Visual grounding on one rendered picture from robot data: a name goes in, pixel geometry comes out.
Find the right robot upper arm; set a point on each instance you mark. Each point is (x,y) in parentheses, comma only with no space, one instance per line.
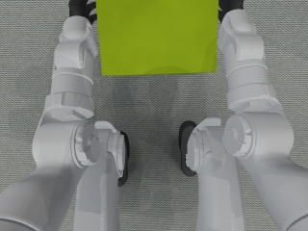
(262,143)

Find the right robot forearm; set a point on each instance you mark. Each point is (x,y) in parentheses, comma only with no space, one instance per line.
(246,68)

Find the robot left hand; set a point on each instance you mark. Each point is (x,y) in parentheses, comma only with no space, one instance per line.
(81,8)

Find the left robot upper arm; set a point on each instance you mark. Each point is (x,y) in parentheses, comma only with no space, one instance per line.
(63,151)

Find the robot right hand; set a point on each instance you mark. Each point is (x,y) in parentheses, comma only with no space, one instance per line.
(227,6)

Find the carton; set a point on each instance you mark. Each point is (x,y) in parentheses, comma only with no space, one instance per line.
(157,37)

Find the robot left foot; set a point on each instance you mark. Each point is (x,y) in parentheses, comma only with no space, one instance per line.
(122,180)

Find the left robot forearm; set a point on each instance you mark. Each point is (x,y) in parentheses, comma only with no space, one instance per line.
(70,97)

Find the left robot shin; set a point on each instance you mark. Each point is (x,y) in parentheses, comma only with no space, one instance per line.
(107,125)

